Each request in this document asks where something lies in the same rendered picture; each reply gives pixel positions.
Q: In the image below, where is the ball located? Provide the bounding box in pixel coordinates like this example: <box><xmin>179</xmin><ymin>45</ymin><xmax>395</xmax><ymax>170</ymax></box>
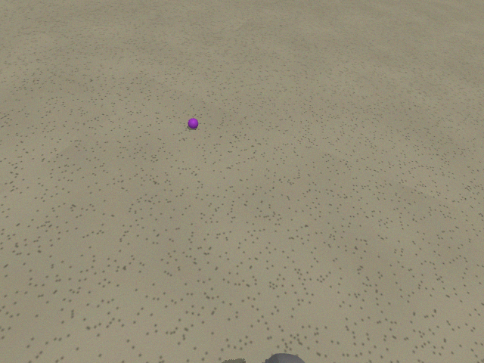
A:
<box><xmin>188</xmin><ymin>118</ymin><xmax>198</xmax><ymax>129</ymax></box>

